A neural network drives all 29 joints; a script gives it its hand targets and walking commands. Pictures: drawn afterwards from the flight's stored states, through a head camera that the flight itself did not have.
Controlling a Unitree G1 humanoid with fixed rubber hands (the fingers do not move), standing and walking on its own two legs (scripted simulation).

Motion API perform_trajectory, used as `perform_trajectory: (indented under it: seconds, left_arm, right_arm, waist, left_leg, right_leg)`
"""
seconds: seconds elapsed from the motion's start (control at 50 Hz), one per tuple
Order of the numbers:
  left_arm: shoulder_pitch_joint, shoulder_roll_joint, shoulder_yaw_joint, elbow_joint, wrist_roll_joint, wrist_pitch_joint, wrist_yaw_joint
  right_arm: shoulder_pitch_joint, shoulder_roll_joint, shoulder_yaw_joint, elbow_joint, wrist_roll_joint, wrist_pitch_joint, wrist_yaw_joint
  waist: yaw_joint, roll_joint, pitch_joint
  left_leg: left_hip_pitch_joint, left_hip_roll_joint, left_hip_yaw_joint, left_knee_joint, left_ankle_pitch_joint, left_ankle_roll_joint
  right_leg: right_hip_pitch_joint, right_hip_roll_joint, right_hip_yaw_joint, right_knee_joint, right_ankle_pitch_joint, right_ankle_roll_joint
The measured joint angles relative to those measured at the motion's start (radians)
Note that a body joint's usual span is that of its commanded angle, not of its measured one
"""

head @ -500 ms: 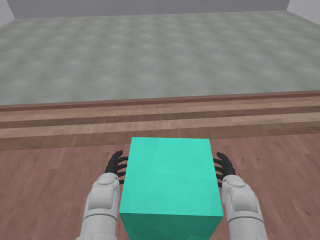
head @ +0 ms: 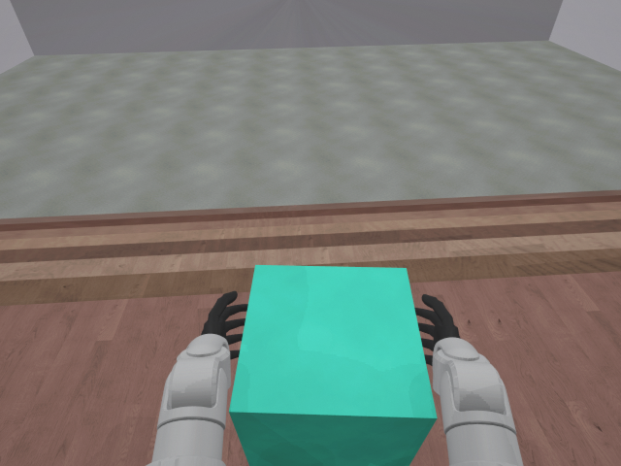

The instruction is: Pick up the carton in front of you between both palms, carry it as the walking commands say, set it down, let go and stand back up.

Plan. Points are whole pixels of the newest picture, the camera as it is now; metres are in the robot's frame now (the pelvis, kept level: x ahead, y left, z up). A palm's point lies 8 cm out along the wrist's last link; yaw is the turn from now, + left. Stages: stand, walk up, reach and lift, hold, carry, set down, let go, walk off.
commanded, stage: hold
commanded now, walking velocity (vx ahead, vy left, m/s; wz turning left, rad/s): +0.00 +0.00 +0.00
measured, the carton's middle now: (328, 377) +0.28 +0.00 -0.02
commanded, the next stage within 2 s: carry in 0.42 s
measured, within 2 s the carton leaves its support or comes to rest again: neither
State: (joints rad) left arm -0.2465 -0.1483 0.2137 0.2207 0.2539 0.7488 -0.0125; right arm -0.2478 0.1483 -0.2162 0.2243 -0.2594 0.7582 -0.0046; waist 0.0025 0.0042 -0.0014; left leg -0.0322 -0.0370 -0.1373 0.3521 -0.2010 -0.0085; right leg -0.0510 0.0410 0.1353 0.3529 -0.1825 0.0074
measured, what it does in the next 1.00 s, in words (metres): walks ahead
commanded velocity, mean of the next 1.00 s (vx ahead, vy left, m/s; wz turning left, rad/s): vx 0.31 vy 0.00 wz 0.00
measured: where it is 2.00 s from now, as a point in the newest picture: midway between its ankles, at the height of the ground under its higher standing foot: (313, 359)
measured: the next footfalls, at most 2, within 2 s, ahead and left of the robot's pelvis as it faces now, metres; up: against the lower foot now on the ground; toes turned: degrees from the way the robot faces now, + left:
left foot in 1.02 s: +0.28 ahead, +0.12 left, +0.00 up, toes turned +10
right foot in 1.44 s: +0.65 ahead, -0.05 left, +0.00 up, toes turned -9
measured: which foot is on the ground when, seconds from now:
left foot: down 0.00-0.82, up 0.84-1.00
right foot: down 0.00-1.00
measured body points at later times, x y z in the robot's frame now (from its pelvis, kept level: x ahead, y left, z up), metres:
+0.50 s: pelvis +0.00 +0.00 +0.00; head -0.05 +0.00 +0.44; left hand +0.30 +0.15 +0.04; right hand +0.30 -0.15 +0.04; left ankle +0.00 +0.13 -0.74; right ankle +0.01 -0.13 -0.74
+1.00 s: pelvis +0.19 +0.02 -0.01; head +0.19 +0.04 +0.44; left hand +0.45 +0.19 +0.06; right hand +0.48 -0.11 +0.07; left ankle +0.23 +0.11 -0.74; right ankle +0.06 -0.10 -0.75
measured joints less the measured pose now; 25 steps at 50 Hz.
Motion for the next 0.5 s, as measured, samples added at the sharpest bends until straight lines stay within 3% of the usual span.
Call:
perform_trajectory:
  seconds: [0.4,0.5]
  left_arm:
    - [-0.044,-0.010,0.037,0.026,0.019,-0.005,-0.011]
    - [-0.019,-0.004,0.007,-0.012,0.005,0.015,-0.002]
  right_arm:
    - [-0.042,0.010,-0.035,0.024,-0.018,-0.005,0.009]
    - [-0.015,0.003,-0.011,-0.015,0.001,0.014,0.000]
  waist:
    - [0.000,0.000,0.022]
    - [-0.007,-0.002,-0.063]
  left_leg:
    - [-0.018,0.000,0.002,0.025,-0.002,-0.002]
    - [-0.138,0.019,0.042,0.131,-0.129,-0.001]
  right_leg:
    - [-0.016,0.001,-0.007,0.024,-0.002,0.000]
    - [-0.127,-0.018,-0.056,0.117,-0.118,-0.002]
